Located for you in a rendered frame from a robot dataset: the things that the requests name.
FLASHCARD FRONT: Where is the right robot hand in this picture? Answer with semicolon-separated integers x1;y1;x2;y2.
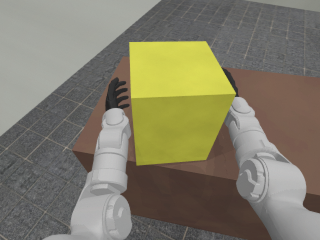
222;68;239;97

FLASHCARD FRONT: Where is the right robot forearm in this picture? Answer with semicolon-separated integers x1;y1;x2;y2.
224;97;307;198

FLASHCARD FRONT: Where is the pedestal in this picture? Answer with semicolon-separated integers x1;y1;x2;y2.
72;56;320;240

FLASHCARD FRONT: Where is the robot right upper arm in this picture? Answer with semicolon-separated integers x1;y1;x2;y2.
236;157;320;240

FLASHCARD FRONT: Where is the carton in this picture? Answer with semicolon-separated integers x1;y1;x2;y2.
129;41;236;166

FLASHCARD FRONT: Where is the robot left upper arm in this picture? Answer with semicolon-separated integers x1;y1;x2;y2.
42;193;132;240

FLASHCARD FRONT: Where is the left robot forearm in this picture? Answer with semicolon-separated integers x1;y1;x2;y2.
70;108;132;230

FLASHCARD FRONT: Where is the left robot hand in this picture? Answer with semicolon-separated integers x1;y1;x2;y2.
105;77;130;112

